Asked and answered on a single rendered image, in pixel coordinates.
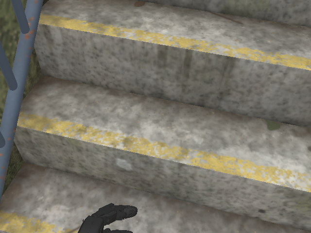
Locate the left robot hand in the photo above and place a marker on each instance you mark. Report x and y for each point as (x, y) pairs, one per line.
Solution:
(106, 215)

